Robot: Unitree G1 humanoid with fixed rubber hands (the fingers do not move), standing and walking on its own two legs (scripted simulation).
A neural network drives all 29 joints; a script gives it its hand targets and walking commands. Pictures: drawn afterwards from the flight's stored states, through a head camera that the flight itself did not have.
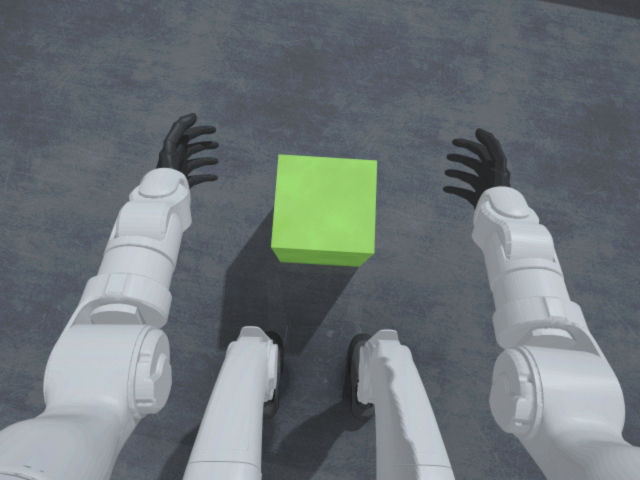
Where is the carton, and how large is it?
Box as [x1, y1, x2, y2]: [271, 154, 376, 266]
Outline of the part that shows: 279,154 271,247 279,260 287,262 359,266 373,253 376,161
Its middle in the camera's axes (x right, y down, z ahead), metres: +0.01 -0.05 +0.93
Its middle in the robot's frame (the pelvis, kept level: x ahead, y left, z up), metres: +0.51 -0.01 -0.53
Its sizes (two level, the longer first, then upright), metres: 0.210 0.200 0.250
